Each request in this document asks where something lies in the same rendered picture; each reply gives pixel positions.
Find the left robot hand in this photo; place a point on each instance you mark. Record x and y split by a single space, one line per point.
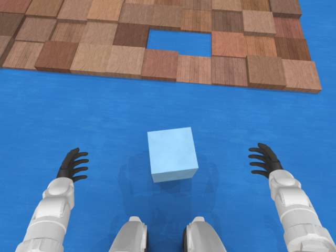
67 167

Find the left robot forearm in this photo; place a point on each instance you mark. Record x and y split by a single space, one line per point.
49 222

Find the carton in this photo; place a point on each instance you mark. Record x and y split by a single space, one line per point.
172 154

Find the robot right shin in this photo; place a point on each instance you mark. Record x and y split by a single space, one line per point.
196 219

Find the right robot hand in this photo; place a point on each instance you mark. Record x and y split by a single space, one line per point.
271 163

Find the right robot forearm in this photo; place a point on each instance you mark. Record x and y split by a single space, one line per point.
303 230

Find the left robot thigh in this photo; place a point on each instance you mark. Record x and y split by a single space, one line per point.
130 238

